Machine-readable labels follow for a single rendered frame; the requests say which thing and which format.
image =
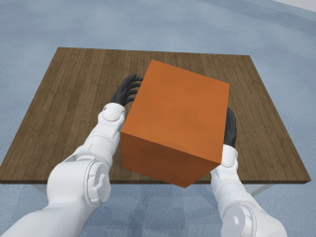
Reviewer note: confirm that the carton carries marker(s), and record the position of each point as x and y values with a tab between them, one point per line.
174	131

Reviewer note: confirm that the robot left forearm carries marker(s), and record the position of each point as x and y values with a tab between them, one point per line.
103	141

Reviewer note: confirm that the left robot hand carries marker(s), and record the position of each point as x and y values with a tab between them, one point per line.
123	92

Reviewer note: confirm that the robot right forearm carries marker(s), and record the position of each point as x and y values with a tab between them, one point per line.
226	185

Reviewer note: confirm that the right robot hand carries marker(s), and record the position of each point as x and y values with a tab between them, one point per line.
230	132

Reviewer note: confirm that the left robot upper arm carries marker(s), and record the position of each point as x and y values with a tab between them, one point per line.
74	190

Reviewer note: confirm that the table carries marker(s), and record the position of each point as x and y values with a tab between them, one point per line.
79	82

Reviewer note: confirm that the right robot upper arm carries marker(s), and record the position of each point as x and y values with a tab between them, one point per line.
242	220

